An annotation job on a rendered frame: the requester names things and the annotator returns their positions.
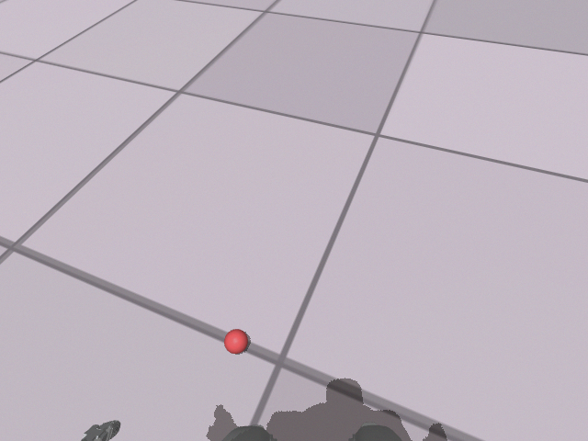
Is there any ball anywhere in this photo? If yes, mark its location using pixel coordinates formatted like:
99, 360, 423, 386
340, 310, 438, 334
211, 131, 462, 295
224, 329, 248, 354

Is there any left robot hand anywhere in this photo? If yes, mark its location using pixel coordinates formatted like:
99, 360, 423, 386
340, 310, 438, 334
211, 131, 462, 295
81, 420, 120, 441

